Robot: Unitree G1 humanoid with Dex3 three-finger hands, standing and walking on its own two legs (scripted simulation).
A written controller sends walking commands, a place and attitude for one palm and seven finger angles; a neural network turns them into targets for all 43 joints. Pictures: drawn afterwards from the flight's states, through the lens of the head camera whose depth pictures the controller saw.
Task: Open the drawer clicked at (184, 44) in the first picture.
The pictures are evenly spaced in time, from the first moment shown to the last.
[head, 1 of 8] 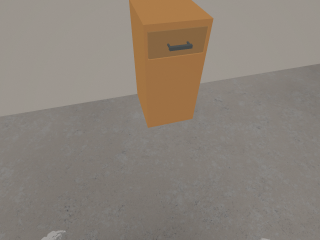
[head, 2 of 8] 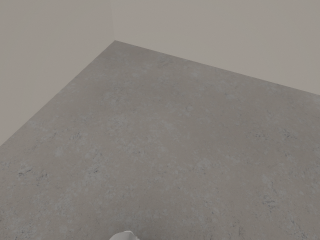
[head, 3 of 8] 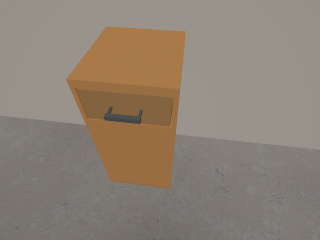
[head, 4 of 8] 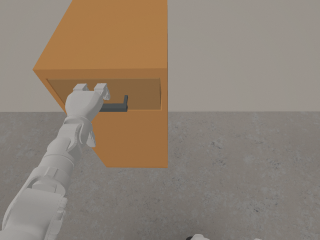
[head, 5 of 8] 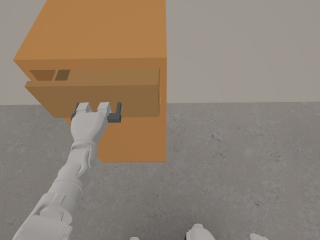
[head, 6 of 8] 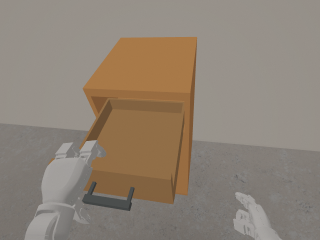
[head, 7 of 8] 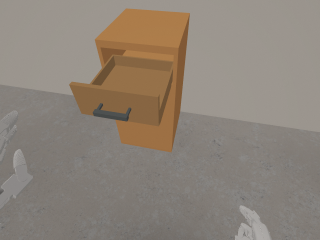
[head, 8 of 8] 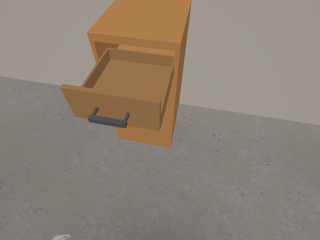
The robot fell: no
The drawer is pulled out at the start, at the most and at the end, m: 0.00 0.30 0.30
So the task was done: yes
